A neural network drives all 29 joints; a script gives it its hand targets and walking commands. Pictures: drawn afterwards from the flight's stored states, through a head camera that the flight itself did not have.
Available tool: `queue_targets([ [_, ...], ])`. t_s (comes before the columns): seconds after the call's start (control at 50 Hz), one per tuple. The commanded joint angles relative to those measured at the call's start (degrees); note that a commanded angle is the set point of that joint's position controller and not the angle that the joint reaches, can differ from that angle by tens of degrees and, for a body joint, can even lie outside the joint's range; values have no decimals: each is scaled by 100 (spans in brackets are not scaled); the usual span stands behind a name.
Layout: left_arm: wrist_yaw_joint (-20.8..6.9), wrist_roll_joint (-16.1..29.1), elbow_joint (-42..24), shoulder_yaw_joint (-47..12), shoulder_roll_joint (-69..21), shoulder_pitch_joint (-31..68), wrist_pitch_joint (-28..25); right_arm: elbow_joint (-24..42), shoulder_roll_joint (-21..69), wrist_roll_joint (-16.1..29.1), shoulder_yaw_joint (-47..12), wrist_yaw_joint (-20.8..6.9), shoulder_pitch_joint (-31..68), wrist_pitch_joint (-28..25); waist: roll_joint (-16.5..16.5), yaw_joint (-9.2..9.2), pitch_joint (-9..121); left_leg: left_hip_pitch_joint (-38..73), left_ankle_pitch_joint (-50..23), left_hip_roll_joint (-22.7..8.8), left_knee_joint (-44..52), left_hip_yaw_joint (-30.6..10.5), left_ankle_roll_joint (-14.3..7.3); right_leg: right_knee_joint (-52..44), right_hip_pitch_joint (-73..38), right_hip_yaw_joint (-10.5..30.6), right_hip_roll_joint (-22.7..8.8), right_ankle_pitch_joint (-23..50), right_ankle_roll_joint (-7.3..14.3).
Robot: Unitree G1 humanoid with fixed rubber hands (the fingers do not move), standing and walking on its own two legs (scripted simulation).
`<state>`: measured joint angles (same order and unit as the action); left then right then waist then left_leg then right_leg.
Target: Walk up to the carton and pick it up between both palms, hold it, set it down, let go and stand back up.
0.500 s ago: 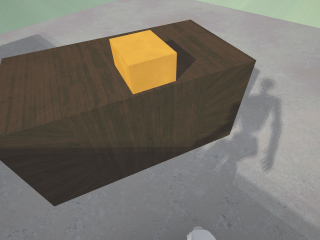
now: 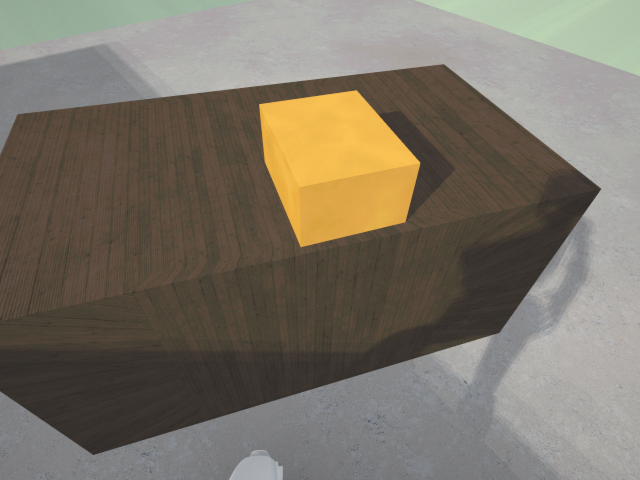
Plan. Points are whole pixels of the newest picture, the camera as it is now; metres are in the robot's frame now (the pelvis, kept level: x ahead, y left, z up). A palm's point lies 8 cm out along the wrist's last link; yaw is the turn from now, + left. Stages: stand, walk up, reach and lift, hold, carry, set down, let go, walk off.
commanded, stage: walk up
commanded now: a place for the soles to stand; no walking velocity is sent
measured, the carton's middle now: (331, 162) +0.74 +0.02 -0.01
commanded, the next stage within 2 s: none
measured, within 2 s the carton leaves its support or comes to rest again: neither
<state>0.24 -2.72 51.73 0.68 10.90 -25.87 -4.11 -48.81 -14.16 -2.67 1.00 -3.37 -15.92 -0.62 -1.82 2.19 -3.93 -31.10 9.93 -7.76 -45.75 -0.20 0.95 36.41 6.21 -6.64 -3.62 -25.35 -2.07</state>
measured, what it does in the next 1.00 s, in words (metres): walks ahead: left foot, then right foot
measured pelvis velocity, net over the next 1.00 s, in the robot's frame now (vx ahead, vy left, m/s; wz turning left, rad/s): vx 0.22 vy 0.04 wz -0.03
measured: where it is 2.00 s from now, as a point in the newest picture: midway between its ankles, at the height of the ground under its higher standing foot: outside the picture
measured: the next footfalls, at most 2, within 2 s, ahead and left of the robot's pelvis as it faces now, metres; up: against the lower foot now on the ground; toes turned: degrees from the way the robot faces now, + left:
left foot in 0.04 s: +0.19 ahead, +0.16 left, +0.00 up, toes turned +5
right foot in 0.48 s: +0.33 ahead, -0.11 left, +0.00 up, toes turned -5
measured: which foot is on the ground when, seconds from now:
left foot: up 0.00-0.02, down 0.04-0.52, up 0.54-0.74, down 0.76-1.00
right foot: down 0.00-0.08, up 0.10-0.46, down 0.48-1.00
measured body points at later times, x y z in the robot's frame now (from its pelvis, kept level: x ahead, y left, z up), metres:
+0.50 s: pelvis +0.19 +0.02 +0.00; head +0.19 +0.00 +0.45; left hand +0.31 +0.25 -0.12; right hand +0.14 -0.22 -0.16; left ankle +0.15 +0.15 -0.71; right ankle +0.29 -0.11 -0.72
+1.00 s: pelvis +0.22 +0.04 +0.00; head +0.24 +0.06 +0.45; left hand +0.33 +0.28 -0.14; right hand +0.31 -0.21 -0.12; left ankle +0.24 +0.15 -0.71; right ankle +0.29 -0.11 -0.71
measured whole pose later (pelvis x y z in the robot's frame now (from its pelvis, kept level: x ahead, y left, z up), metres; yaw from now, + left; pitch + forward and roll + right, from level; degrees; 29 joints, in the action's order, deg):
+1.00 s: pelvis +0.22 +0.04 +0.00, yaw -2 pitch -3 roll +0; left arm 0.8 -0.2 51.0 0.2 13.2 -9.9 0.9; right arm -50.8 -12.0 0.5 -0.2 -0.5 -11.1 1.7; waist 2.0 0.8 -4.5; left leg -17.1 20.3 -1.0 -40.5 2.0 -0.6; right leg 37.5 20.6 -2.0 -3.7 -13.6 -1.9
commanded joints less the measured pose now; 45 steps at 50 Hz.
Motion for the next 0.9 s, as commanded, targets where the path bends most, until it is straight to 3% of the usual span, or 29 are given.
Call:
queue_targets([
  [0.0,-22,-115,-464,227,1095,233,-29,157,-564,-6,307,98,-999,-211,198,-564,-269,2434,98,433,690,384,-178,-420,2146,577,-1092,12,1085],
  [0.02,-74,-144,-381,105,793,-145,38,29,-794,-22,441,163,-1478,-252,-517,-662,6,2934,565,485,913,115,-207,909,2216,141,-590,370,909],
  [0.04,-125,-104,-464,-56,364,-526,89,97,-1190,31,562,237,-1748,-271,-1775,-641,274,2978,1788,-700,1901,-1914,-427,2679,2592,-139,72,-419,558],
  [0.06,-113,-13,-639,-12,538,-696,174,241,-1511,196,588,317,-1772,-201,-1741,-570,223,2823,2895,-1446,3119,-3922,-889,3516,3036,394,403,-1074,394],
  [0.08,-87,64,-764,60,827,-323,241,307,-1587,337,625,387,-1435,-126,-1340,-608,-43,2410,4124,-1753,3740,-4588,-1327,3852,3289,549,117,-1053,367],
  [0.1,-84,51,-859,69,956,160,241,350,-1375,386,567,413,-1289,-133,-952,-652,-444,2154,4099,-1702,3868,-4450,-1233,4021,3496,691,-43,-702,365],
  [0.14,-71,84,-805,36,876,368,171,417,-1230,227,498,452,-1117,-201,-987,-624,-443,2090,2731,-1573,3438,-3242,-1339,3866,3472,817,-236,-514,361],
  [0.18,-70,83,-695,72,902,129,156,395,-939,115,389,421,-882,-270,-975,-463,-121,1885,2341,-1435,3226,-2503,-1474,3436,2947,944,-326,-567,306],
  [0.26,-128,27,-736,102,769,428,212,274,-685,69,271,414,-852,-380,-594,-430,-32,1998,1548,-1420,3154,-1759,-1560,2643,3001,910,-353,-49,190],
  [0.3,-183,12,-842,102,672,660,221,199,-691,56,247,428,-858,-410,-434,-416,-99,1988,1511,-1415,3186,-1457,-1528,2125,3014,877,-406,420,142],
  [0.34,-222,34,-911,82,566,855,193,115,-695,52,209,428,-732,-403,-366,-387,-185,1791,1232,-1216,3060,-914,-1373,1363,2640,754,-356,988,131],
  [0.38,-197,63,-913,55,422,849,130,75,-667,64,144,397,-430,-357,-412,-259,-210,1263,-70,-898,2553,-213,-1199,659,1669,435,-125,1439,171],
  [0.42,-114,37,-710,89,369,319,75,-1,-641,63,40,341,-328,-276,-37,47,46,733,-1048,-552,1553,298,-937,-131,325,37,266,2502,313],
  [0.44,-56,24,-623,144,482,62,51,-47,-539,58,-29,310,-468,-226,317,117,174,555,-1051,-298,955,448,-727,-316,-167,83,311,2879,328],
  [0.46,-4,41,-619,225,732,-100,30,-79,-298,90,-139,289,-727,-198,781,165,421,362,-582,-65,304,533,-457,-381,-595,674,-155,3359,397],
  [0.48,39,85,-763,277,1132,-68,47,-48,-80,168,-251,292,-1126,-139,1494,29,719,221,965,299,-522,599,-165,-948,-553,2405,-1379,3306,805],
  [0.5,102,197,-811,255,1267,-56,112,-131,-205,162,-203,343,-1315,37,1181,-32,582,486,2905,549,-1121,310,-65,-1650,108,3509,-2086,2624,1281],
  [0.52,156,307,-822,287,1349,250,182,-166,-398,187,-133,407,-1223,177,1196,-68,419,398,3098,395,-1436,57,-30,-1886,417,3696,-2204,1576,1735],
  [0.56,208,334,-886,254,1238,651,222,-129,-480,95,-129,460,-751,218,1228,-4,95,34,2982,223,-1435,-95,22,-1985,514,3190,-2021,1290,1748],
  [0.6,233,219,-916,207,1127,931,207,-196,-455,135,-101,487,-879,182,1399,-133,314,372,2687,118,-1014,-213,68,-1701,652,2648,-1839,1877,1622],
  [0.66,206,106,-947,230,1073,1425,211,-248,-456,160,-18,480,-978,142,1412,-283,767,1041,2028,223,-621,-76,77,-1275,814,2050,-1641,2856,1540],
  [0.7,197,99,-1020,259,1094,1872,270,-204,-402,188,28,462,-933,111,1311,-459,887,1630,1188,322,106,70,-22,-869,1189,1515,-1454,3068,1373],
  [0.74,146,99,-1042,213,978,2197,360,-116,-513,197,106,432,-952,22,766,-651,955,2374,-476,287,1275,-35,-167,-169,1768,894,-1057,2447,928],
  [0.76,102,146,-1049,143,757,2086,391,17,-792,190,193,428,-703,-13,-56,-528,903,2211,-886,-227,1680,-831,-350,530,1921,518,-616,1757,623],
  [0.78,96,251,-1000,69,515,1784,447,215,-1130,250,277,433,-120,-16,-721,-283,652,1365,-365,-967,2388,-1936,-825,1117,1738,142,132,358,354],
  [0.8,134,300,-869,78,486,1621,512,231,-1203,325,303,435,301,30,-728,-200,302,301,320,-1079,2666,-2028,-1294,1153,990,368,238,-341,392],
  [0.82,134,287,-812,74,454,1547,508,254,-1084,343,258,420,626,59,-757,-50,69,-35,606,-942,2695,-1718,-1282,844,670,482,124,-57,429],
  [0.86,84,275,-659,52,578,1493,395,320,-762,314,124,385,752,96,-546,-6,120,517,209,-280,2139,-822,-759,-104,750,649,-130,1308,491],
  [0.88,69,280,-607,59,665,1520,342,337,-676,297,88,365,654,91,-528,-75,291,770,-116,-100,1851,-637,-600,-265,798,780,-262,1836,527],
])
